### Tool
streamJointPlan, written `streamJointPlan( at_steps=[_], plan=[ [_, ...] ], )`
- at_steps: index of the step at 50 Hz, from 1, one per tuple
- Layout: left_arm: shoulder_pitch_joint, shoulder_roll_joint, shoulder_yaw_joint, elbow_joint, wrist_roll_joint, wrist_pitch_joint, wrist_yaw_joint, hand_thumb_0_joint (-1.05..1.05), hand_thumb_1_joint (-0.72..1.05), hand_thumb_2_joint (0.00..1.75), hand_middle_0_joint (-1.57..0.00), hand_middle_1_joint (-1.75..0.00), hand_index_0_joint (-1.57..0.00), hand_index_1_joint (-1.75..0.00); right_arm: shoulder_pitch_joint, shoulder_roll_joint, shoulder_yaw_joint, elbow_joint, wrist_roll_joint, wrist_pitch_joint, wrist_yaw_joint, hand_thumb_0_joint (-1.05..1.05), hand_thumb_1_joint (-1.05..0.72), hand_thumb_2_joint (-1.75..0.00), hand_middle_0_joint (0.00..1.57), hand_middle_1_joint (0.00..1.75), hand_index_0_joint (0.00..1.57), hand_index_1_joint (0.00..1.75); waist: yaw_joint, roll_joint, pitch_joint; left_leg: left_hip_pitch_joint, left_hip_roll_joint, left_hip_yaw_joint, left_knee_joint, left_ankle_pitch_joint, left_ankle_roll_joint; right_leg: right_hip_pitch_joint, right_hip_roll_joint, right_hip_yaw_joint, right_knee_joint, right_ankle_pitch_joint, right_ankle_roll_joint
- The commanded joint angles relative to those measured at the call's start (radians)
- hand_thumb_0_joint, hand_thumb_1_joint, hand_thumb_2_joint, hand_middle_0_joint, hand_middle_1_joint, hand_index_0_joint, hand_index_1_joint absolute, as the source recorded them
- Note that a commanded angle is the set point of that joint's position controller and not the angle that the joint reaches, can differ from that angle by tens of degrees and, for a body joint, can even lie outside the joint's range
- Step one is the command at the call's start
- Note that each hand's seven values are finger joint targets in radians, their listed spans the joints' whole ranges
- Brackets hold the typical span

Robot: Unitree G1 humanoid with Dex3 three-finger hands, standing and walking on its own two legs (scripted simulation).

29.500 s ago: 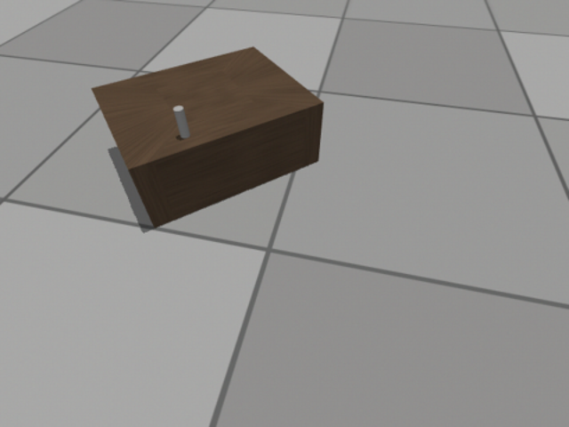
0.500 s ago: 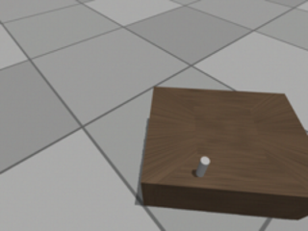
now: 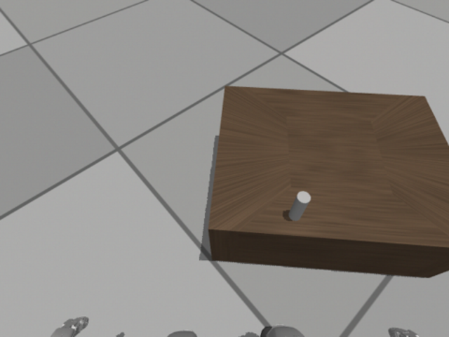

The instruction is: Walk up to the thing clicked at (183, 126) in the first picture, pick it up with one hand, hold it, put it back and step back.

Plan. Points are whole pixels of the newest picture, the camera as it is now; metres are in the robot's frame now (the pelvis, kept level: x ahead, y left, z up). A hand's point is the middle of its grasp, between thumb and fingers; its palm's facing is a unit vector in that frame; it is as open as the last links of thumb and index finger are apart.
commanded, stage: step back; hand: right
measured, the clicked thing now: (298, 206) +0.51 -0.22 -0.34
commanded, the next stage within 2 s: none
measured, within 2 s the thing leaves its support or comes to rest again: neither
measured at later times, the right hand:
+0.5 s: hand out of the picture -0.01 -0.27 -0.16, palm faces +0.07 +0.92 -0.38, open 7.4 cm
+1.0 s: hand out of the picture -0.14 -0.24 -0.12, palm faces -0.03 +0.89 -0.45, open 7.4 cm
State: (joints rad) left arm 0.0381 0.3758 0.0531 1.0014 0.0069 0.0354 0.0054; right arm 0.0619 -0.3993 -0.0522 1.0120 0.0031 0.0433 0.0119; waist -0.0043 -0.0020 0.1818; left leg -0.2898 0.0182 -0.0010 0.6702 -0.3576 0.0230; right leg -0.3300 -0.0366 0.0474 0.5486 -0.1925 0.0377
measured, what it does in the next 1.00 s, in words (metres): walks backwards: right foot, then left foot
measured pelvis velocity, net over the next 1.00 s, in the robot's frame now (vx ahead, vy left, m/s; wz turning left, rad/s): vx -0.22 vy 0.02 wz -0.03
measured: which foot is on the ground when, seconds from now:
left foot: down 0.00-0.48, up 0.50-0.78, down 0.80-1.00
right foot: down 0.00-0.06, up 0.08-0.42, down 0.44-0.82, up 0.84-1.00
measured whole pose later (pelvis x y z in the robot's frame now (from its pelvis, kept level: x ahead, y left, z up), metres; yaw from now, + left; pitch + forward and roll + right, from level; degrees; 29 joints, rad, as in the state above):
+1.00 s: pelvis -0.22 +0.02 +0.01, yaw -2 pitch -1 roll -2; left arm 0.13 0.40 0.08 0.81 0.01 0.08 0.01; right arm 0.17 -0.34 -0.03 0.86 -0.03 0.02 -0.01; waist 0.01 -0.06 0.17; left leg -0.30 0.00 -0.03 0.55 -0.23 0.03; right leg -0.47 0.13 0.18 1.23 -0.48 0.00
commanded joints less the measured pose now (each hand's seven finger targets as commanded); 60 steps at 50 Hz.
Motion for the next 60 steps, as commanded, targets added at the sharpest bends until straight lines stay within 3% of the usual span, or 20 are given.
streamJointPlan(
  at_steps=[1, 3, 5, 11, 16, 19, 22, 24, 25, 26, 30, 36, 39, 40, 41, 42, 43, 46, 54, 60],
  plan=[
    [-0.108, 0.269, 0.058, -0.147, 0.02, -0.006, 0.012, 0.0, 0.9, 0.9, -0.2, -0.3, -0.2, -0.3, 0.203, -0.167, -0.054, -0.041, -0.007, -0.005, -0.007, 0.0, -0.9, -0.9, 0.2, 0.3, 0.2, 0.3, -0.069, -0.197, -0.278, 0.164, -0.007, -0.035, 0.05, -0.02, 0.054, -0.075, -0.211, 0.175, -0.047, 0.21, -0.213],
    [-0.106, 0.17, 0.038, -0.169, 0.01, 0.002, 0.019, 0.0, 0.9, 0.9, -0.2, -0.3, -0.2, -0.3, 0.144, -0.291, -0.077, -0.064, -0.02, -0.022, -0.009, 0.0, -0.9, -0.9, 0.2, 0.3, 0.2, 0.3, -0.064, 0.178, -0.205, 0.078, 0.28, -0.376, -0.336, 0.42, 0.133, -0.157, 0.127, 0.004, 0.319, -0.169, -0.073],
    [0.002, 0.179, 0.048, -0.152, 0.019, 0.018, 0.034, 0.0, 0.9, 0.9, -0.2, -0.3, -0.2, -0.3, 0.095, -0.32, -0.081, -0.103, -0.044, -0.037, -0.02, 0.0, -0.9, -0.9, 0.2, 0.3, 0.2, 0.3, -0.014, 0.12, -0.213, 0.058, 0.356, -0.434, -0.33, 0.563, 0.189, -0.174, 0.149, 0.148, 0.549, -0.416, -0.061],
    [0.103, 0.189, 0.068, -0.143, 0.006, 0.015, 0.022, 0.0, 0.9, 0.9, -0.2, -0.3, -0.2, -0.3, 0.027, -0.211, -0.063, -0.173, -0.042, -0.05, -0.043, 0.0, -0.9, -0.9, 0.2, 0.3, 0.2, 0.3, 0.03, 0.142, -0.243, 0.224, 0.225, -0.21, -0.198, 0.651, 0.191, -0.218, 0.136, 0.154, 0.683, -0.28, -0.03],
    [0.044, 0.176, 0.066, -0.212, 0.011, -0.001, 0.015, 0.0, 0.9, 0.9, -0.2, -0.3, -0.2, -0.3, 0.128, -0.217, -0.066, -0.174, -0.028, -0.041, -0.05, 0.0, -0.9, -0.9, 0.2, 0.3, 0.2, 0.3, -0.042, 0.132, -0.258, 0.344, 0.238, -0.2, -0.159, 0.678, 0.21, -0.177, 0.093, 0.09, 0.372, -0.312, 0.003],
    [0.103, 0.162, 0.067, -0.199, 0.009, -0.008, 0.011, 0.0, 0.9, 0.9, -0.2, -0.3, -0.2, -0.3, 0.104, -0.233, -0.067, -0.187, -0.025, -0.03, -0.046, 0.0, -0.9, -0.9, 0.2, 0.3, 0.2, 0.3, -0.03, 0.18, -0.287, 0.301, 0.22, -0.164, -0.123, 0.599, 0.181, -0.047, 0.064, 0.012, 0.108, -0.251, -0.019],
    [0.201, 0.164, 0.073, -0.149, 0.022, -0.018, 0.011, 0.0, 0.9, 0.9, -0.2, -0.3, -0.2, -0.3, 0.067, -0.236, -0.064, -0.203, -0.013, -0.018, -0.038, 0.0, -0.9, -0.9, 0.2, 0.3, 0.2, 0.3, 0.015, 0.147, -0.318, 0.176, 0.189, -0.135, -0.048, 0.482, 0.131, 0.151, 0.066, -0.034, -0.166, 0.017, -0.053],
    [0.187, 0.274, 0.103, -0.169, 0.035, -0.024, 0.01, 0.0, 0.9, 0.9, -0.2, -0.3, -0.2, -0.3, 0.047, -0.169, -0.042, -0.229, 0.002, -0.019, -0.033, 0.0, -0.9, -0.9, 0.2, 0.3, 0.2, 0.3, 0.014, -0.111, -0.279, -0.136, 0.014, -0.077, 0.088, 0.137, 0.021, 0.245, -0.145, 0.29, -0.142, 0.171, -0.149],
    [0.124, 0.346, 0.113, -0.201, 0.028, -0.016, 0.008, 0.0, 0.9, 0.9, -0.2, -0.3, -0.2, -0.3, 0.003, -0.161, -0.047, -0.232, 0.003, -0.014, -0.046, 0.0, -0.9, -0.9, 0.2, 0.3, 0.2, 0.3, 0.062, -0.3, -0.202, -0.142, -0.111, -0.018, 0.301, -0.246, -0.014, 0.068, -0.317, 0.463, -0.22, 0.241, -0.326],
    [0.077, 0.336, 0.114, -0.231, 0.038, -0.023, 0.009, 0.0, 0.9, 0.9, -0.2, -0.3, -0.2, -0.3, 0.029, -0.185, -0.056, -0.218, -0.006, -0.011, -0.051, 0.0, -0.9, -0.9, 0.2, 0.3, 0.2, 0.3, 0.042, -0.265, -0.144, -0.134, -0.075, -0.108, 0.435, -0.292, -0.022, 0.002, -0.347, 0.485, -0.211, 0.298, -0.351],
    [0.014, 0.213, 0.09, -0.262, 0.022, -0.019, 0.018, 0.0, 0.9, 0.9, -0.2, -0.3, -0.2, -0.3, 0.11, -0.17, -0.038, -0.179, 0.008, -0.023, -0.047, 0.0, -0.9, -0.9, 0.2, 0.3, 0.2, 0.3, -0.013, -0.153, -0.15, -0.188, -0.138, -0.127, 0.482, -0.149, -0.029, 0.107, -0.159, 0.174, -0.113, 0.441, -0.244],
    [0.066, 0.211, 0.084, -0.293, 0.029, -0.005, 0.026, 0.0, 0.9, 0.9, -0.2, -0.3, -0.2, -0.3, 0.155, -0.157, -0.034, -0.209, -0.008, -0.042, -0.048, 0.0, -0.9, -0.9, 0.2, 0.3, 0.2, 0.3, 0.02, -0.208, -0.249, -0.131, -0.025, -0.059, 0.03, -0.126, -0.024, 0.309, -0.188, 0.18, 0.001, 0.441, -0.23],
    [0.053, 0.208, 0.071, -0.306, 0.008, 0.018, 0.013, 0.0, 0.9, 0.9, -0.2, -0.3, -0.2, -0.3, 0.207, -0.153, -0.05, -0.181, -0.024, -0.056, -0.044, 0.0, -0.9, -0.9, 0.2, 0.3, 0.2, 0.3, -0.006, -0.124, -0.262, 0.059, -0.04, -0.022, -0.296, 0.238, -0.012, 0.2, -0.115, 0.115, 0.14, 0.308, -0.164],
    [0.091, 0.171, 0.061, -0.314, 0.006, 0.025, 0.01, 0.0, 0.9, 0.9, -0.2, -0.3, -0.2, -0.3, 0.183, -0.212, -0.068, -0.196, -0.042, -0.059, -0.044, 0.0, -0.9, -0.9, 0.2, 0.3, 0.2, 0.3, 0.021, 0.0, -0.267, 0.163, 0.097, -0.213, -0.296, 0.377, 0.028, 0.028, -0.037, 0.082, 0.222, 0.1, -0.111],
    [0.1, 0.131, 0.057, -0.316, 0.003, 0.024, 0.012, 0.0, 0.9, 0.9, -0.2, -0.3, -0.2, -0.3, 0.146, -0.297, -0.083, -0.215, -0.052, -0.059, -0.041, 0.0, -0.9, -0.9, 0.2, 0.3, 0.2, 0.3, 0.032, 0.215, -0.248, 0.225, 0.289, -0.475, -0.316, 0.545, 0.114, -0.185, 0.124, 0.011, 0.397, -0.356, -0.064],
    [0.048, 0.184, 0.079, -0.313, 0.012, 0.027, 0.027, 0.0, 0.9, 0.9, -0.2, -0.3, -0.2, -0.3, 0.141, -0.363, -0.092, -0.229, -0.043, -0.057, -0.038, 0.0, -0.9, -0.9, 0.2, 0.3, 0.2, 0.3, -0.027, 0.224, -0.236, 0.035, 0.394, -0.569, -0.336, 0.514, 0.246, -0.103, 0.132, 0.116, 0.555, -0.474, -0.047],
    [0.03, 0.213, 0.085, -0.301, 0.019, 0.028, 0.03, 0.0, 0.9, 0.9, -0.2, -0.3, -0.2, -0.3, 0.115, -0.344, -0.094, -0.23, -0.047, -0.059, -0.044, 0.0, -0.9, -0.9, 0.2, 0.3, 0.2, 0.3, -0.032, 0.19, -0.193, -0.029, 0.396, -0.592, -0.352, 0.442, 0.275, -0.096, 0.12, 0.157, 0.65, -0.446, -0.047],
    [0.129, 0.195, 0.084, -0.26, 0.0, 0.027, 0.017, 0.0, 0.9, 0.9, -0.2, -0.3, -0.2, -0.3, 0.018, -0.222, -0.061, -0.251, -0.041, -0.062, -0.052, 0.0, -0.9, -0.9, 0.2, 0.3, 0.2, 0.3, 0.053, 0.125, -0.186, 0.091, 0.217, -0.24, -0.272, 0.566, 0.17, -0.187, 0.155, 0.184, 0.752, -0.287, -0.053],
    [0.128, 0.174, 0.073, -0.265, 0.015, 0.007, 0.011, 0.0, 0.9, 0.9, -0.2, -0.3, -0.2, -0.3, 0.13, -0.217, -0.073, -0.254, -0.029, -0.045, -0.049, 0.0, -0.9, -0.9, 0.2, 0.3, 0.2, 0.3, -0.036, 0.172, -0.25, 0.271, 0.222, -0.204, -0.215, 0.523, 0.223, -0.134, 0.101, 0.084, 0.414, -0.309, 0.02],
    [0.316, 0.18, 0.084, -0.167, 0.02, 0.0, -0.007, 0.0, 0.9, 0.9, -0.2, -0.3, -0.2, -0.3, 0.042, -0.274, -0.079, -0.288, -0.028, -0.011, -0.034, 0.0, -0.9, -0.9, 0.2, 0.3, 0.2, 0.3, 0.039, 0.215, -0.31, 0.039, 0.203, -0.197, -0.178, 0.261, 0.144, 0.196, 0.055, -0.05, -0.082, -0.12, -0.056]
  ],
)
